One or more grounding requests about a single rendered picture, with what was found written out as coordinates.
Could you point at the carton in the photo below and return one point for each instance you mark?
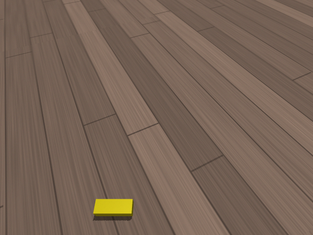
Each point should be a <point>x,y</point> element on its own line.
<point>113,207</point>

